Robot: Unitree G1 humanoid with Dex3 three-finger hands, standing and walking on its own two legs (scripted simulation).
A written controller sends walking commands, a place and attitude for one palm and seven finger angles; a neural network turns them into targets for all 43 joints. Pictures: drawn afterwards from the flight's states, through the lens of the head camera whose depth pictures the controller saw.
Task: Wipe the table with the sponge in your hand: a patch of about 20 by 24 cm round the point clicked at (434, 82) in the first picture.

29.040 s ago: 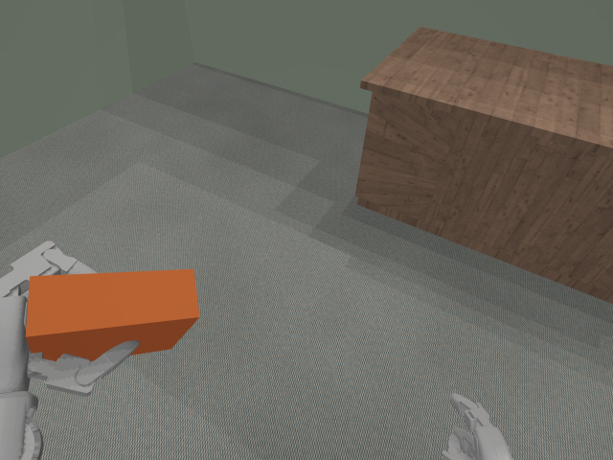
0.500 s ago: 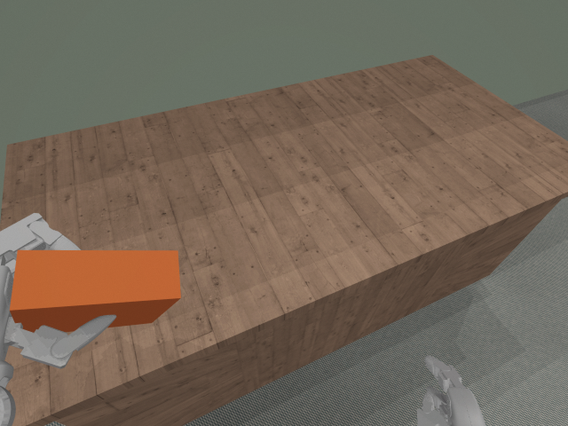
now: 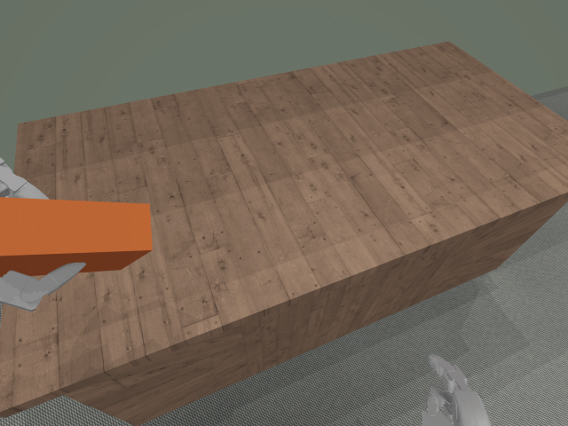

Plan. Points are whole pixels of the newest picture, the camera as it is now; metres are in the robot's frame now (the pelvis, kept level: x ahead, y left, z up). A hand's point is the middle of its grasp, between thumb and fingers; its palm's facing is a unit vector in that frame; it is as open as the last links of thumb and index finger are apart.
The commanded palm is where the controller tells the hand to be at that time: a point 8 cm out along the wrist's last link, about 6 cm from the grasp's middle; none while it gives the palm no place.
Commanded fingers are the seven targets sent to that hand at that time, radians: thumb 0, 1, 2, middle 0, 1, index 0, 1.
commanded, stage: come to a stop and stand still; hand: left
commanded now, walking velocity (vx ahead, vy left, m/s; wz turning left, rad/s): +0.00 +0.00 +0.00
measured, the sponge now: (92, 241) +0.26 +0.25 +0.15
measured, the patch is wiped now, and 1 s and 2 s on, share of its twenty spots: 0.00 0.00 0.00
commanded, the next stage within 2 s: look again from close up in 0.88 s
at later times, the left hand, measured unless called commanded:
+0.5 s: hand out of the picture +0.23 +0.32 +0.17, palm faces +0.37 -0.86 -0.35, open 9.2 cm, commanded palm +0.17 +0.36 +0.18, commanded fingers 0.00 0.10 1.30 -1.20 -1.60 -1.20 -1.60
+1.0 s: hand out of the picture +0.22 +0.33 +0.17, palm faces +0.36 -0.84 -0.40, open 9.2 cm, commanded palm +0.16 +0.37 +0.18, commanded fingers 0.00 0.10 1.30 -1.20 -1.60 -1.20 -1.60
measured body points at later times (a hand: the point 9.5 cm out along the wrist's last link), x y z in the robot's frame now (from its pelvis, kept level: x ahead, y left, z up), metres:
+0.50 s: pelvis +0.01 +0.08 +0.01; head +0.02 +0.10 +0.46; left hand +0.20 +0.37 +0.19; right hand +0.21 -0.13 -0.05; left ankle +0.02 +0.15 -0.73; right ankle +0.04 -0.04 -0.73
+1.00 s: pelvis +0.01 +0.09 +0.01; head +0.03 +0.11 +0.46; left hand +0.20 +0.38 +0.19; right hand +0.18 -0.13 -0.07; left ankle +0.02 +0.15 -0.73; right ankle +0.04 -0.04 -0.73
